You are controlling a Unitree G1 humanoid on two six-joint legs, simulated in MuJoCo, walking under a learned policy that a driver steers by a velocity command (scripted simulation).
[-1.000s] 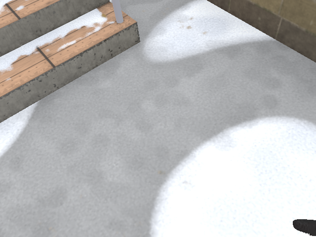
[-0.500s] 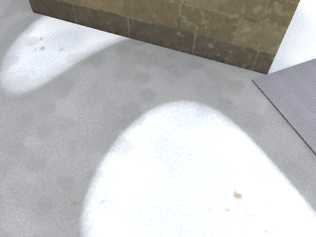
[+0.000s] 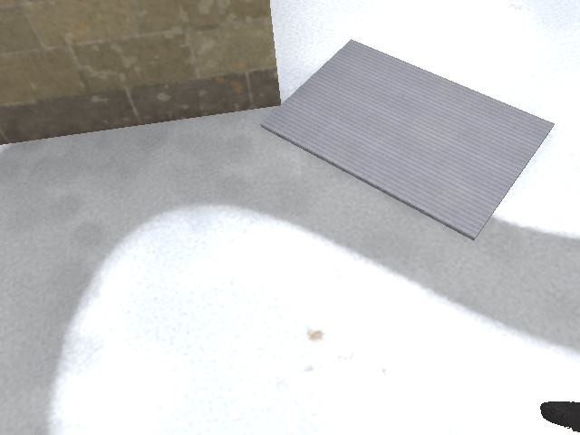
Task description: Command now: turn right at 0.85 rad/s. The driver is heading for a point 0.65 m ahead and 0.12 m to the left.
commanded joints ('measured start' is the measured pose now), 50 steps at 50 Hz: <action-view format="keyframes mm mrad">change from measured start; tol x32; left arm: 1 -43 170 49 -78 6 -8 5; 50 192 190 10 239 -21 -127 -44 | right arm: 1 2 -76 -17 -57 5 -14 5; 50 96 -96 -5 -196 50 -80 75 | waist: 1 -2 -188 -191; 18 -3 180 -139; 26 -36 -234 -128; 50 -113 -152 -66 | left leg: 1 29 -16 8 -78 8 -1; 21 509 207 -463 -413 538 295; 26 -73 -54 -75 62 -315 56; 40 -353 140 63 108 41 29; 50 391 11 199 -319 71 152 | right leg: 1 163 -215 263 -62 286 -151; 20 -32 9 -95 90 -246 83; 27 336 -462 163 -132 698 -197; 32 368 -309 -127 -124 701 -145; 39 498 -413 -39 -382 -205 -158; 50 239 -359 -226 -151 637 -131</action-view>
